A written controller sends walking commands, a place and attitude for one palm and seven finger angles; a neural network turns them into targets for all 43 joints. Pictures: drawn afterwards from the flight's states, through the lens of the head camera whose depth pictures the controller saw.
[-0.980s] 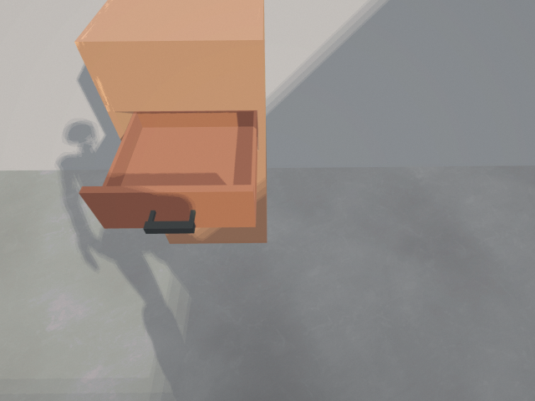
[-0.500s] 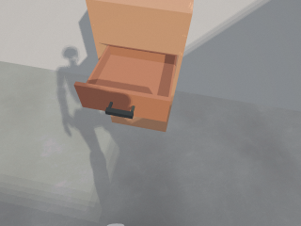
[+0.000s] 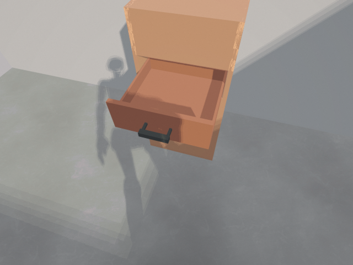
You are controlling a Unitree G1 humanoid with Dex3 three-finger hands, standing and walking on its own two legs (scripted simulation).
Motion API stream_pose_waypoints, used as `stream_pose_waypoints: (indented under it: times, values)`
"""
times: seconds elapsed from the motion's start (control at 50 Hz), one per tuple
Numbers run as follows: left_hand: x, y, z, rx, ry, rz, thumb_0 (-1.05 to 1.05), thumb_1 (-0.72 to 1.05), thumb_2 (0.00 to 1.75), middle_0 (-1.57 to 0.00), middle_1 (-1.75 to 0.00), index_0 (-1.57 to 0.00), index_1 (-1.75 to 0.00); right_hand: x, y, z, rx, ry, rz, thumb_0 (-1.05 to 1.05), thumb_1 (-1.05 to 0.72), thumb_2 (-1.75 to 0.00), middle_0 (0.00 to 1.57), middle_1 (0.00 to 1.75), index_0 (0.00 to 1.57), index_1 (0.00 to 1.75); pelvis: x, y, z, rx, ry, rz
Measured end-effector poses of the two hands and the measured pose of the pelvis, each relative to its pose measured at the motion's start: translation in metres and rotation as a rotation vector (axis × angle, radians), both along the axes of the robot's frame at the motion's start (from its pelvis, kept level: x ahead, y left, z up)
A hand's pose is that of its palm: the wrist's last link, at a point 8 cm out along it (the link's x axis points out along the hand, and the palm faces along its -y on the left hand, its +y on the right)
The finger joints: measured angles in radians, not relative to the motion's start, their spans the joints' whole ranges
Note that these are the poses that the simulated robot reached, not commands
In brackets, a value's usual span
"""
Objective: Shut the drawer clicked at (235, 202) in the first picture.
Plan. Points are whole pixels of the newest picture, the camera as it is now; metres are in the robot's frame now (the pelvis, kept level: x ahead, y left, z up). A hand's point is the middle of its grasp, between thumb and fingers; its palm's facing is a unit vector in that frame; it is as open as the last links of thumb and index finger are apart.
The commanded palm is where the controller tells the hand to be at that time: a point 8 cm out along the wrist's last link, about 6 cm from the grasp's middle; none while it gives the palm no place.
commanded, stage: stand and wait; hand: left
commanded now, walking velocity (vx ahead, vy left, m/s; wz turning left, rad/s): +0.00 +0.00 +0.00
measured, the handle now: (155, 131) +0.55 +0.11 -0.14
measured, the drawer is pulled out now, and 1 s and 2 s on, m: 0.29 0.29 0.29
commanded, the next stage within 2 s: turn or walk to find it in 0.48 s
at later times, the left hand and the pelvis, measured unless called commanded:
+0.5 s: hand out of the picture +0.09 +0.20 -0.16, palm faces -0.01 -0.97 -0.25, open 7.3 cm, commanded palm none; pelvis +0.02 -0.01 +0.01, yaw -1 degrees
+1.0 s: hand out of the picture +0.04 +0.18 -0.17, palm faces +0.04 -0.98 -0.20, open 7.3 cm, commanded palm none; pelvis +0.02 -0.01 +0.01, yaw +1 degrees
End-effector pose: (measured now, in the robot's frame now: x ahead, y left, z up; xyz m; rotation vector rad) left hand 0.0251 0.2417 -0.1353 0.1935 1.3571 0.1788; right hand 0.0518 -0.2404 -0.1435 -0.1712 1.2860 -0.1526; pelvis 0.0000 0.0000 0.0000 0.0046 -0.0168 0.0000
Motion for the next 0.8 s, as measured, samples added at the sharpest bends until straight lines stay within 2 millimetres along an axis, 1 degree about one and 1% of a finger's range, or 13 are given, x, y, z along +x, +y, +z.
stream_pose_waypoints:
  times: [0.08,0.18,0.34,0.48,0.56,0.64,0.8]
  values:
    - [0.009,-0.009,-0.002,-0.026,-0.008,-0.005,0.0,0.91,0.9,-0.2,-0.3,-0.2,-0.3,-0.001,-0.005,0.005,-0.016,0.021,0.001,0.0,-0.91,-0.9,0.2,0.3,0.2,0.3,0.004,-0.003,0.003,-0.003,0.003,-0.005]
    - [0.024,-0.013,-0.002,-0.035,-0.025,-0.016,0.0,0.91,0.9,-0.2,-0.3,-0.21,-0.3,-0.005,-0.012,0.01,-0.034,0.042,-0.009,0.0,-0.91,-0.9,0.2,0.3,0.2,0.3,0.009,-0.007,0.006,-0.006,0.005,-0.008]
    - [0.047,-0.007,0.003,-0.014,-0.063,-0.032,0.0,0.91,0.9,-0.2,-0.3,-0.21,-0.3,-0.011,-0.016,0.012,-0.042,0.061,-0.028,0.0,-0.91,-0.9,0.2,0.3,0.2,0.3,0.016,-0.009,0.007,-0.008,0.001,-0.013]
    - [0.058,0.002,0.008,0.012,-0.079,-0.043,0.0,0.91,0.9,-0.2,-0.3,-0.2,-0.3,-0.014,-0.015,0.011,-0.036,0.069,-0.035,0.0,-0.91,-0.9,0.2,0.3,0.2,0.3,0.019,-0.009,0.008,-0.007,-0.001,-0.017]
    - [0.06,0.006,0.01,0.022,-0.082,-0.04,0.0,0.91,0.9,-0.2,-0.3,-0.2,-0.3,-0.014,-0.015,0.01,-0.034,0.074,-0.032,0.0,-0.91,-0.9,0.2,0.3,0.2,0.3,0.02,-0.008,0.008,-0.006,0.001,-0.012]
    - [0.056,0.006,0.008,0.022,-0.08,-0.019,0.0,0.91,0.9,-0.2,-0.3,-0.2,-0.3,-0.013,-0.012,0.008,-0.028,0.087,-0.019,0.0,-0.91,-0.9,0.2,0.3,0.2,0.3,0.02,-0.008,0.007,-0.004,0.003,0.005]
    - [0.031,-0.005,0.001,-0.009,-0.034,0.017,0.0,0.91,0.9,-0.2,-0.3,-0.2,-0.3,-0.008,0.001,0.005,-0.002,0.092,0.004,0.0,-0.91,-0.9,0.2,0.3,0.2,0.3,0.019,-0.007,0.006,-0.004,0.0,0.018]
